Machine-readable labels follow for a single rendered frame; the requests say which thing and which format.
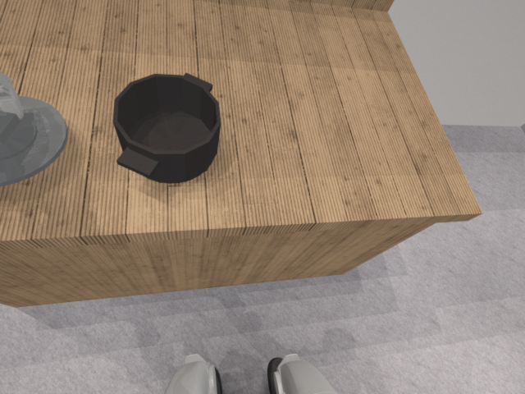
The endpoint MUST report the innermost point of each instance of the lid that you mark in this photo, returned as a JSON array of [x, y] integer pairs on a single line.
[[36, 142]]

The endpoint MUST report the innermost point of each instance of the knob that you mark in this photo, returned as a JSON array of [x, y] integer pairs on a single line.
[[8, 123]]

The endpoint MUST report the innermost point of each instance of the table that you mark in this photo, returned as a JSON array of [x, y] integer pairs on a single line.
[[329, 152]]

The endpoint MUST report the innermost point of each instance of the left robot thigh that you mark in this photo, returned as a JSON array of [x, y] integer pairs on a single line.
[[193, 378]]

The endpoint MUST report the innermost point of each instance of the right robot thigh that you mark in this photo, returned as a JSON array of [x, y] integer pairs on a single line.
[[300, 377]]

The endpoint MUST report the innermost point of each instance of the robot thigh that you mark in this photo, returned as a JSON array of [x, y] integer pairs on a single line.
[[300, 377], [193, 378]]

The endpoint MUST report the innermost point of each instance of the robot left hand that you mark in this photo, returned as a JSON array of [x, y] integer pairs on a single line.
[[9, 101]]

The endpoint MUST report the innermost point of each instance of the pot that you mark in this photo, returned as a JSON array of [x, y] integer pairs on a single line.
[[168, 127]]

